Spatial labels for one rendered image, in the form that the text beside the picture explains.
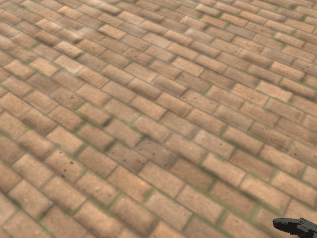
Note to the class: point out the robot right hand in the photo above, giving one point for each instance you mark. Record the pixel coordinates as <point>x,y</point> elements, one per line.
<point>302,227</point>

